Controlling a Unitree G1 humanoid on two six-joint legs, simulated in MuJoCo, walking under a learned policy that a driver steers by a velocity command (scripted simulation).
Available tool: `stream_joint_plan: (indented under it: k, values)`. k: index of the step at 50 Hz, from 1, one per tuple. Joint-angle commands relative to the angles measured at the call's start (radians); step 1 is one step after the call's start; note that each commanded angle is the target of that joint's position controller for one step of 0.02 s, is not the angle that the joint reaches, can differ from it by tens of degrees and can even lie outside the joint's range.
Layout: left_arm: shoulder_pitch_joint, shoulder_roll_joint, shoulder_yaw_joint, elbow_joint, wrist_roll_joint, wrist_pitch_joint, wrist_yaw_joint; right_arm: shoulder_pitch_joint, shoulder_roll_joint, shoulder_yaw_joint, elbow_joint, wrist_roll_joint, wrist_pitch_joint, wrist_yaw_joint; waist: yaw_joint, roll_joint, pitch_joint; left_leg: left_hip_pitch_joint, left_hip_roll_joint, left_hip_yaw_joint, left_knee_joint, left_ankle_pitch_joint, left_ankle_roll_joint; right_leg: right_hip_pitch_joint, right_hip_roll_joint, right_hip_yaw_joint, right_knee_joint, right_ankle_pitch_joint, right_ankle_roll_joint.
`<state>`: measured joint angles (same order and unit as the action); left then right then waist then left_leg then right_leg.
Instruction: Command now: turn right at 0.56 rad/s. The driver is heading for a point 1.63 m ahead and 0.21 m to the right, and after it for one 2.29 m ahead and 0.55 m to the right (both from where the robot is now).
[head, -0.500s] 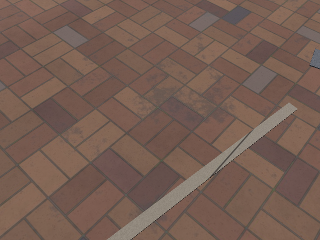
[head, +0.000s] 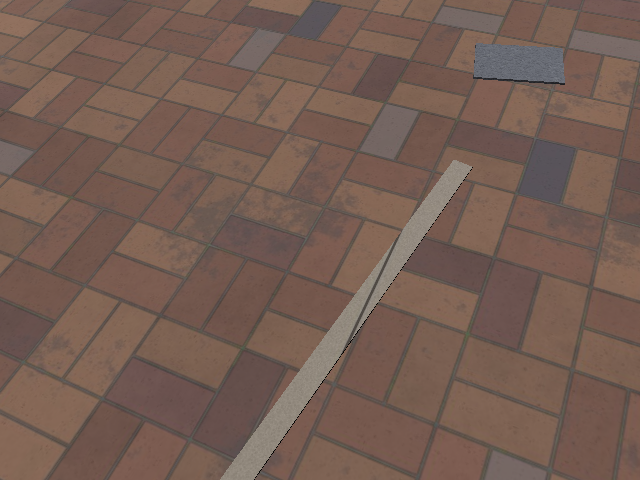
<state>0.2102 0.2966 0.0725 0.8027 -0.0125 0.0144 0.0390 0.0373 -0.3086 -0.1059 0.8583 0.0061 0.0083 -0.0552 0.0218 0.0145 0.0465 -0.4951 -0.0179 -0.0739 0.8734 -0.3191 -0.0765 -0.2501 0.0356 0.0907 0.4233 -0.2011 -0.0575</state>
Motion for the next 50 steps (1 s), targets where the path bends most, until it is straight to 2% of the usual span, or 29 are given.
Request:
stream_joint_plan:
  k: [1, 6, 8, 9, 10, 11, 12, 13, 15, 18, 21, 23, 26, 28, 29, 30, 31, 32, 33, 34, 36, 39, 42, 44, 46, 47, 48, 49, 50]
  values:
    - [-0.010, 0.197, 0.052, -0.063, -0.001, 0.000, 0.005, -0.062, -0.060, -0.004, -0.062, 0.005, -0.022, 0.010, 0.015, -0.164, -0.101, -0.030, -0.005, -0.014, -0.121, 0.001, -0.015, 0.157, -0.227, 0.271, -0.088, 0.233, -0.162]
    - [-0.066, 0.197, 0.053, -0.090, -0.005, 0.014, -0.005, -0.006, -0.092, -0.007, -0.046, 0.012, -0.043, 0.031, 0.000, -0.185, -0.120, 0.110, -0.026, -0.019, -0.285, -0.017, 0.002, 0.136, -0.212, 0.366, -0.036, 0.354, -0.154]
    - [-0.109, 0.188, 0.047, -0.107, -0.016, 0.023, 0.000, 0.067, -0.100, -0.011, -0.024, 0.013, -0.053, 0.042, -0.048, -0.177, -0.131, 0.231, -0.023, -0.003, -0.489, 0.129, 0.025, 0.117, -0.169, 0.374, 0.016, 0.341, -0.109]
    - [-0.102, 0.166, 0.040, -0.114, -0.016, 0.025, 0.005, 0.099, -0.129, -0.020, -0.013, 0.007, -0.054, 0.043, -0.052, -0.143, -0.143, 0.337, 0.035, -0.031, -0.564, 0.244, 0.049, 0.056, -0.127, 0.352, 0.063, 0.234, -0.064]
    - [-0.053, 0.107, 0.024, -0.118, -0.002, 0.024, 0.002, 0.106, -0.194, -0.031, -0.019, -0.011, -0.048, 0.035, -0.015, 0.056, -0.182, 0.466, 0.233, -0.207, -0.572, 0.398, 0.122, -0.068, -0.024, 0.229, 0.257, -0.052, -0.009]
    - [-0.011, 0.104, 0.028, -0.138, -0.009, 0.017, 0.000, 0.075, -0.237, -0.034, -0.023, -0.040, -0.039, 0.032, 0.029, 0.257, -0.143, 0.490, 0.391, -0.417, -0.563, 0.622, 0.301, -0.283, 0.122, 0.090, 0.427, -0.468, 0.047]
    - [0.002, 0.196, 0.050, -0.126, 0.002, 0.010, -0.004, 0.053, -0.188, -0.022, -0.041, -0.041, -0.040, 0.033, 0.015, 0.196, -0.142, 0.445, 0.456, -0.426, -0.566, 0.602, 0.380, -0.316, 0.036, 0.079, 0.643, -0.471, 0.085]
    - [0.002, 0.237, 0.069, -0.107, -0.009, 0.014, -0.007, 0.008, -0.128, -0.005, -0.060, -0.032, -0.041, 0.028, 0.022, 0.131, -0.118, 0.413, 0.384, -0.311, -0.557, 0.539, 0.343, -0.308, 0.012, 0.073, 0.719, -0.393, 0.097]
    - [0.001, 0.197, 0.066, -0.093, -0.005, 0.036, -0.004, -0.031, -0.096, 0.008, -0.069, -0.006, -0.035, 0.020, 0.017, 0.122, -0.072, 0.399, 0.284, -0.167, -0.554, 0.429, 0.276, -0.342, -0.004, 0.049, 0.767, -0.274, 0.132]
    - [-0.066, 0.137, 0.045, -0.139, -0.017, 0.038, -0.017, 0.030, -0.120, 0.009, -0.049, -0.013, -0.021, 0.005, -0.028, 0.143, -0.056, 0.432, 0.260, -0.072, -0.572, 0.472, 0.291, -0.358, -0.025, -0.023, 0.676, -0.205, 0.157]
    - [-0.108, 0.112, 0.028, -0.174, -0.011, 0.033, -0.026, 0.063, -0.155, 0.001, -0.041, -0.015, -0.011, 0.002, -0.062, 0.144, -0.091, 0.492, 0.290, -0.044, -0.564, 0.511, 0.307, -0.309, -0.063, -0.049, 0.522, -0.208, 0.163]
    - [-0.102, 0.100, 0.018, -0.181, -0.005, 0.031, -0.032, 0.050, -0.182, -0.005, -0.043, -0.011, -0.007, 0.014, -0.059, 0.152, -0.101, 0.449, 0.295, -0.014, -0.559, 0.543, 0.306, -0.203, -0.064, -0.081, 0.416, -0.215, 0.148]
    - [-0.072, 0.117, 0.022, -0.171, -0.003, 0.038, -0.037, 0.047, -0.199, -0.007, -0.037, 0.006, -0.006, 0.034, -0.049, 0.157, -0.097, 0.424, 0.304, -0.007, -0.529, 0.545, 0.296, -0.098, -0.043, -0.119, 0.267, -0.180, 0.120]
    - [-0.011, 0.111, 0.025, -0.144, 0.000, 0.040, -0.043, 0.023, -0.189, 0.000, -0.030, 0.024, -0.005, 0.040, -0.005, 0.143, -0.096, 0.381, 0.284, 0.016, -0.462, 0.495, 0.250, 0.034, -0.021, -0.144, 0.042, -0.013, 0.076]
    - [0.008, 0.130, 0.031, -0.135, 0.002, 0.040, -0.041, 0.066, -0.156, 0.012, -0.009, 0.025, -0.008, 0.043, 0.002, 0.103, -0.100, 0.319, 0.254, 0.044, -0.410, 0.416, 0.193, 0.146, -0.026, -0.119, -0.071, 0.108, 0.045]
    - [0.030, 0.191, 0.044, -0.139, 0.002, 0.041, -0.029, 0.114, -0.095, 0.033, -0.003, -0.011, -0.015, 0.052, -0.019, -0.073, -0.159, 0.197, 0.183, 0.122, -0.253, 0.180, 0.100, 0.316, -0.174, 0.068, -0.080, 0.412, 0.002]
    - [-0.013, 0.236, 0.039, -0.169, 0.025, 0.038, -0.022, 0.115, -0.039, 0.052, -0.027, -0.039, -0.022, 0.057, -0.047, -0.290, -0.176, 0.028, 0.078, 0.153, -0.090, -0.287, 0.020, 0.332, -0.399, 0.304, -0.047, 0.666, -0.169]
    - [0.005, 0.175, 0.025, -0.161, 0.045, 0.015, -0.033, 0.042, -0.116, 0.029, -0.035, -0.016, -0.015, 0.043, 0.024, -0.189, -0.192, 0.050, 0.086, 0.063, 0.053, -0.355, 0.002, 0.222, -0.418, 0.314, -0.075, 0.553, -0.271]
    - [-0.031, 0.158, 0.018, -0.146, 0.044, -0.003, -0.037, 0.038, -0.141, 0.018, -0.031, 0.004, -0.007, 0.039, 0.000, -0.167, -0.141, 0.040, 0.096, 0.045, 0.115, -0.316, 0.006, 0.180, -0.359, 0.240, -0.092, 0.458, -0.243]
    - [-0.070, 0.157, 0.019, -0.138, 0.035, -0.015, -0.037, 0.056, -0.137, 0.014, -0.013, 0.008, 0.000, 0.032, -0.015, -0.166, -0.112, 0.024, 0.099, 0.039, 0.123, -0.265, 0.010, 0.164, -0.306, 0.190, -0.101, 0.368, -0.195]
    - [-0.111, 0.136, 0.009, -0.129, 0.025, -0.028, -0.030, 0.080, -0.139, 0.008, 0.010, -0.002, 0.012, 0.021, -0.032, -0.158, -0.082, 0.049, 0.099, 0.028, 0.131, -0.167, 0.001, 0.122, -0.272, 0.141, -0.107, 0.398, -0.159]
    - [-0.124, 0.101, -0.002, -0.103, 0.025, -0.031, -0.024, 0.101, -0.093, 0.021, 0.027, 0.000, 0.008, 0.022, -0.041, -0.146, -0.097, 0.117, 0.094, 0.041, 0.006, -0.091, -0.009, 0.121, -0.233, 0.083, -0.105, 0.385, -0.153]
    - [-0.117, 0.114, 0.000, -0.073, 0.025, -0.024, -0.024, 0.069, -0.082, 0.032, 0.023, 0.000, 0.003, 0.024, -0.015, -0.146, -0.093, 0.185, 0.083, 0.057, -0.158, -0.087, -0.006, 0.120, -0.236, 0.102, -0.099, 0.322, -0.163]
    - [-0.127, 0.108, -0.004, -0.055, 0.021, -0.020, -0.025, 0.090, -0.087, 0.034, 0.036, 0.002, 0.000, 0.028, -0.024, -0.142, -0.090, 0.245, 0.075, 0.066, -0.276, -0.026, 0.005, 0.102, -0.236, 0.121, -0.094, 0.262, -0.157]
    - [-0.126, 0.088, -0.014, -0.031, 0.009, -0.020, -0.029, 0.129, -0.083, 0.040, 0.058, -0.013, -0.006, 0.034, -0.060, -0.107, -0.076, 0.370, 0.071, 0.067, -0.507, 0.213, 0.035, 0.045, -0.197, 0.103, -0.081, 0.148, -0.097]
    - [-0.090, 0.075, -0.019, -0.015, 0.019, -0.025, -0.032, 0.151, -0.113, 0.038, 0.065, -0.023, -0.008, 0.034, -0.047, -0.063, -0.103, 0.447, 0.115, 0.014, -0.506, 0.296, 0.058, 0.009, -0.156, 0.082, -0.069, 0.008, -0.051]
    - [-0.059, 0.083, -0.013, -0.014, 0.031, -0.027, -0.037, 0.149, -0.175, 0.026, 0.070, -0.010, -0.006, 0.031, 0.001, 0.034, -0.094, 0.436, 0.143, 0.008, -0.453, 0.227, 0.098, -0.023, -0.082, 0.022, -0.048, -0.174, -0.019]
    - [-0.101, 0.080, -0.013, -0.021, 0.025, -0.023, -0.031, 0.156, -0.180, 0.016, 0.086, 0.008, -0.005, 0.035, -0.023, 0.098, -0.076, 0.340, 0.131, -0.017, -0.485, -0.137, 0.155, -0.018, -0.009, -0.062, 0.015, -0.301, 0.006]
    - [-0.143, 0.087, -0.010, -0.029, 0.018, -0.025, -0.027, 0.158, -0.159, 0.020, 0.080, 0.006, -0.011, 0.036, -0.045, 0.112, -0.022, 0.276, 0.153, -0.084, -0.563, -0.342, 0.183, -0.048, 0.010, -0.089, 0.097, -0.346, 0.017]
